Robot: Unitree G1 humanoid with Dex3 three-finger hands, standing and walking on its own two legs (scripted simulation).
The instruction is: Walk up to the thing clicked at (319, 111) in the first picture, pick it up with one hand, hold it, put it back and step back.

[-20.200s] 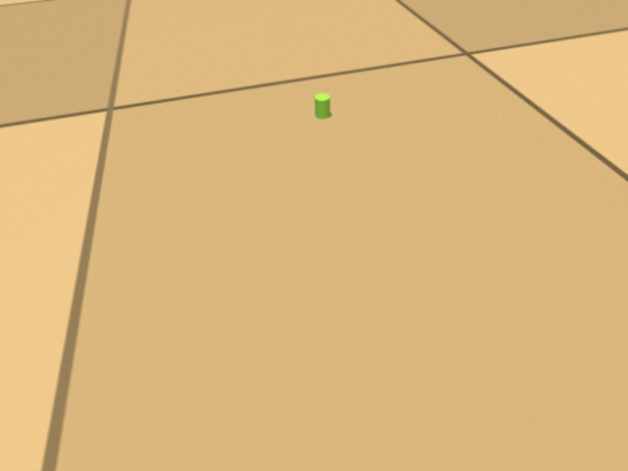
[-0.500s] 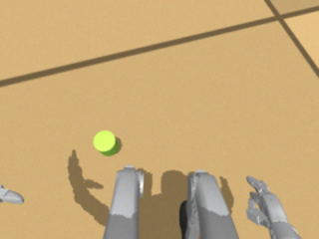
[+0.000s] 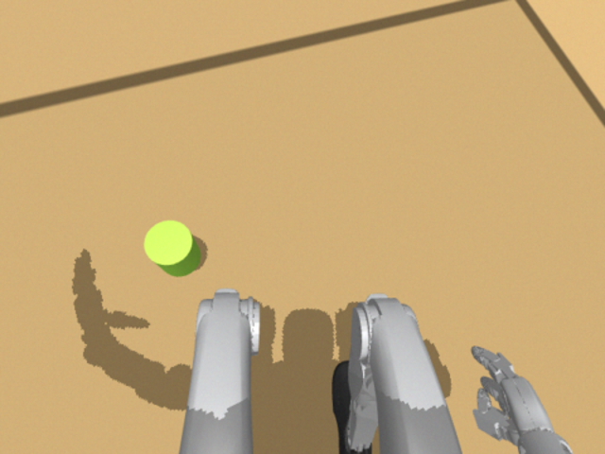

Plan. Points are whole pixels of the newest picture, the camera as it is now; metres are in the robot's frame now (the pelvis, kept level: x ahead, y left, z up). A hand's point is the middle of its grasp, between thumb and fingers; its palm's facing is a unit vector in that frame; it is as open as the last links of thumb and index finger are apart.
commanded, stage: go down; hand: left
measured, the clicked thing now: (174, 250) +0.43 +0.27 -0.37
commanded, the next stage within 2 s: approach in 1.18 s
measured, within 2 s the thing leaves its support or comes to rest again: neither
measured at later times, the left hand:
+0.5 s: hand out of the picture +0.31 +0.45 -0.03, palm faces +0.37 -0.92 -0.11, open 17.3 cm
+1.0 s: hand out of the picture +0.32 +0.46 -0.05, palm faces +0.38 -0.92 -0.09, open 17.4 cm
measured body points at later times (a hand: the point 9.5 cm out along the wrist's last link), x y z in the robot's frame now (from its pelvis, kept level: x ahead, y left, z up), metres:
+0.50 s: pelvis -0.01 +0.00 -0.04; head +0.18 +0.08 +0.36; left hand +0.29 +0.50 -0.02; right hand +0.18 -0.26 -0.14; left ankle +0.08 +0.13 -0.39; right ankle +0.09 -0.12 -0.39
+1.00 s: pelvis -0.01 +0.00 -0.06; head +0.19 +0.08 +0.34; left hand +0.29 +0.51 -0.04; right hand +0.18 -0.27 -0.15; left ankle +0.08 +0.13 -0.39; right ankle +0.09 -0.12 -0.39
